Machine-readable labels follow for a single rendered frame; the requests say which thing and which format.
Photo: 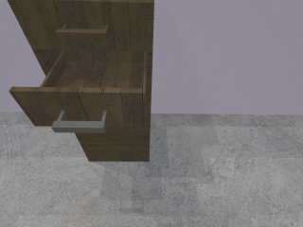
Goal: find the cabinet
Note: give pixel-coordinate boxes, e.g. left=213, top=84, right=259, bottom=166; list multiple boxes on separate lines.
left=8, top=0, right=154, bottom=162

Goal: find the drawer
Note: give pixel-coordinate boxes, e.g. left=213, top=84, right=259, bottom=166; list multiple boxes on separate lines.
left=9, top=49, right=147, bottom=128

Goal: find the handle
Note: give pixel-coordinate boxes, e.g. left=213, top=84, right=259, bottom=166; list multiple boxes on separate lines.
left=55, top=28, right=109, bottom=42
left=51, top=110, right=107, bottom=133

